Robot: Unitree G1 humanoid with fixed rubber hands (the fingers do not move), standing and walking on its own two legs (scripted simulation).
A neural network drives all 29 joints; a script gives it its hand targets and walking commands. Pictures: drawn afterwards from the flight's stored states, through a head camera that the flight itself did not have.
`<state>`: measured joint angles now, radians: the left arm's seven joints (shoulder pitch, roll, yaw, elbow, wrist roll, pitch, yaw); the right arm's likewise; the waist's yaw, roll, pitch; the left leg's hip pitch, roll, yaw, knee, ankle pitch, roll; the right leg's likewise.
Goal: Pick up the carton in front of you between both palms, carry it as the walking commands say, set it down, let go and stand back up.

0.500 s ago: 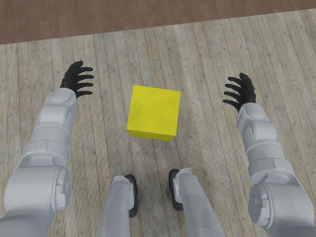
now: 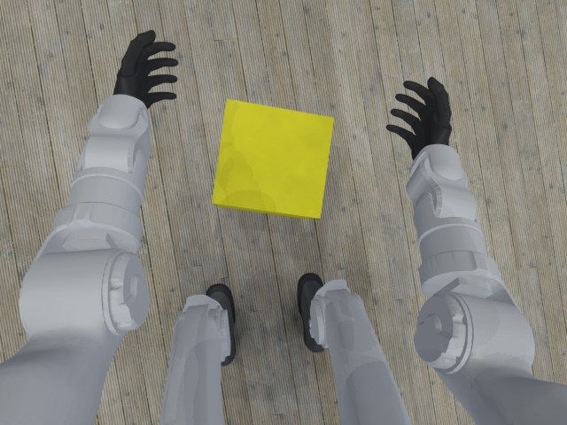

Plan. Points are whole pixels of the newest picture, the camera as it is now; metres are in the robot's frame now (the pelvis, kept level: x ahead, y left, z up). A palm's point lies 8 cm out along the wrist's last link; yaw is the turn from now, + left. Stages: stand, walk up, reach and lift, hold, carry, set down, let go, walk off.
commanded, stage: reach and lift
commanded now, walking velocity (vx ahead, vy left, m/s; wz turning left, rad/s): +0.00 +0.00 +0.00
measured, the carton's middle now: (269, 168) +0.48 -0.03 -0.47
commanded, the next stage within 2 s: none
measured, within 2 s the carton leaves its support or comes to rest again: leaves its support in 1.46 s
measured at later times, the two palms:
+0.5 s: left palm (176, 146) +0.51 +0.15 -0.36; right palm (367, 173) +0.44 -0.21 -0.35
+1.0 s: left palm (189, 151) +0.51 +0.14 -0.40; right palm (355, 174) +0.45 -0.21 -0.40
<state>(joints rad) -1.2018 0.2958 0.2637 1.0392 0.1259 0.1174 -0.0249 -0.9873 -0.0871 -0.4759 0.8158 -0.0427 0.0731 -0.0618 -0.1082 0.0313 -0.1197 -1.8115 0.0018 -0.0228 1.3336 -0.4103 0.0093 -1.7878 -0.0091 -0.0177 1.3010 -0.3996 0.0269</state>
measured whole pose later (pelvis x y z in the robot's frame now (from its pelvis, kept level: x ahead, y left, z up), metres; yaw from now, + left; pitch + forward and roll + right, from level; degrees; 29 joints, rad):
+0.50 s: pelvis -0.06 +0.00 -0.20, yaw -1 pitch +41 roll -3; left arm -1.52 0.47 -0.04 1.22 -0.19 0.11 0.06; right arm -1.31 -0.24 -0.23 1.02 0.22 0.08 -0.16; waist -0.10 0.00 0.25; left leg -2.27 0.00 -0.03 2.06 -0.50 0.01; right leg -2.24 0.01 -0.01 2.02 -0.49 0.04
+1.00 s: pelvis -0.05 +0.00 -0.23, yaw -2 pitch +38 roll -3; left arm -1.52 0.44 -0.09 1.25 -0.22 0.04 0.07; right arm -1.36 -0.23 -0.17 1.13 0.27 0.00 -0.17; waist -0.09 -0.02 0.32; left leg -2.29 0.01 -0.04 2.19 -0.56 0.01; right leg -2.27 0.02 -0.01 2.15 -0.53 0.04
